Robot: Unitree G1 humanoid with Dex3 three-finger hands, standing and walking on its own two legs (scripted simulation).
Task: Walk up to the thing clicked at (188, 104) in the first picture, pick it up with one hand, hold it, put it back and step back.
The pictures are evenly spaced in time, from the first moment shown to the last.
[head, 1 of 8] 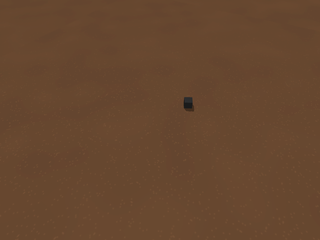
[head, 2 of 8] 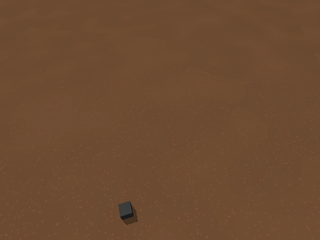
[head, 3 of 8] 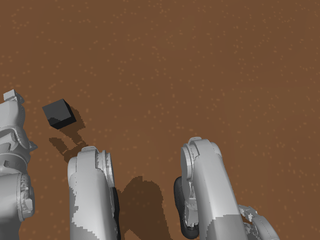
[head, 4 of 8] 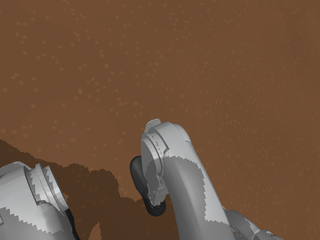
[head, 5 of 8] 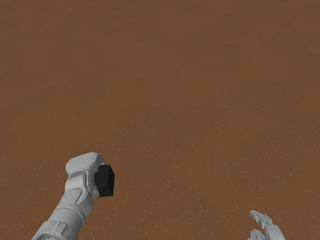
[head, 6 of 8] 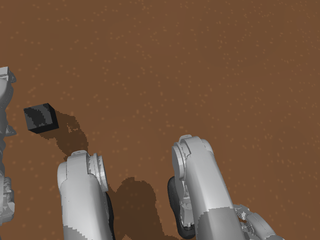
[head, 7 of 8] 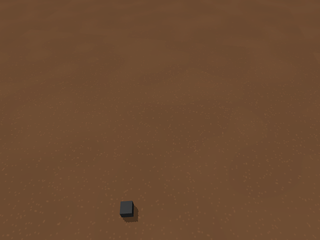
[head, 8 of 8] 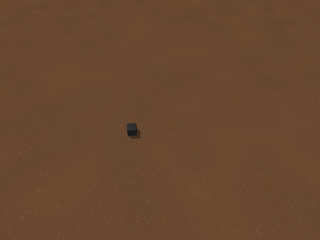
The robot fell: no
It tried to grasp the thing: yes
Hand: left
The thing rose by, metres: 0.65
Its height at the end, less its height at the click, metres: +0.00
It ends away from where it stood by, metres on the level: 0.00
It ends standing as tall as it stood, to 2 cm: yes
